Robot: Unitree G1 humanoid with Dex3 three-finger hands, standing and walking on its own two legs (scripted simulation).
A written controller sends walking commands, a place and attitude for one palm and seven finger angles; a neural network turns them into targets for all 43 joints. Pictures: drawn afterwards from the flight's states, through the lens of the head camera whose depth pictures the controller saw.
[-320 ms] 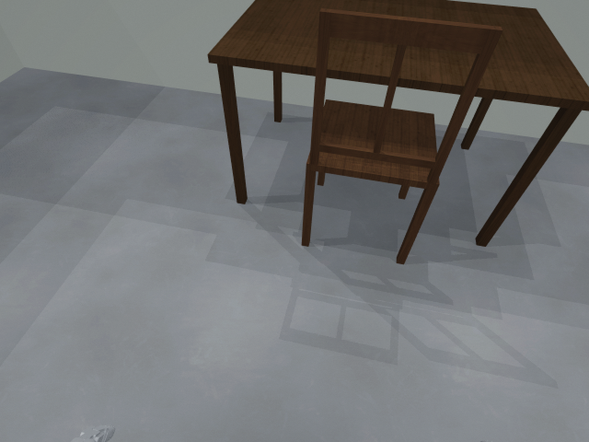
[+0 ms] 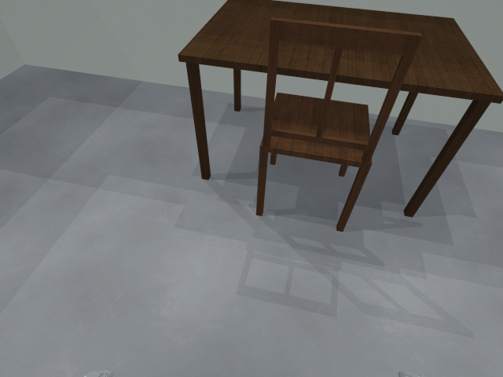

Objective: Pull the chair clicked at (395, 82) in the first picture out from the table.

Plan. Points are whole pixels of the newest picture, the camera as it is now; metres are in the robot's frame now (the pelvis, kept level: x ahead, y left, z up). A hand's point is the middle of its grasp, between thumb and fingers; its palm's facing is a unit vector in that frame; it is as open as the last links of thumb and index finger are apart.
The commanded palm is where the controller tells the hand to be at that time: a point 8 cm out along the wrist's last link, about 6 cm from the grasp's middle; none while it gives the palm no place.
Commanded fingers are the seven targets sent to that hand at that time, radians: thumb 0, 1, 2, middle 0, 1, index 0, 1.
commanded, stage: stand and wait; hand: left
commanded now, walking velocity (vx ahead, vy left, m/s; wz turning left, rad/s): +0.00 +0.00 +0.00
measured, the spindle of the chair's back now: (328, 96) +0.99 -0.19 -0.06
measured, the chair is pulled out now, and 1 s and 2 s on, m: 0.00 0.00 0.00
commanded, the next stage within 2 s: look at it before walking up in 0.50 s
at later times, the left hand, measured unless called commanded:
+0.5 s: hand out of the picture +0.06 +0.24 -0.15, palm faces -0.02 -0.94 -0.34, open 7.4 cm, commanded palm none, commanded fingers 0.00 0.90 0.90 -0.20 -0.30 -0.20 -0.30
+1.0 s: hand out of the picture +0.05 +0.23 -0.15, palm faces -0.03 -0.94 -0.33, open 7.4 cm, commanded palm none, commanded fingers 0.00 0.90 0.90 -0.20 -0.30 -0.20 -0.30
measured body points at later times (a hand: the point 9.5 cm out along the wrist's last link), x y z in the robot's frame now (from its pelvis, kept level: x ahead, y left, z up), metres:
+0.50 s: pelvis -0.01 -0.01 +0.00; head -0.01 -0.01 +0.45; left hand +0.06 +0.29 -0.13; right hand +0.06 -0.31 -0.13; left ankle -0.02 +0.12 -0.74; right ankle -0.02 -0.13 -0.74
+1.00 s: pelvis -0.02 -0.02 +0.01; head -0.01 -0.02 +0.45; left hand +0.06 +0.28 -0.13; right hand +0.05 -0.31 -0.13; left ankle -0.02 +0.12 -0.74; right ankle -0.02 -0.13 -0.74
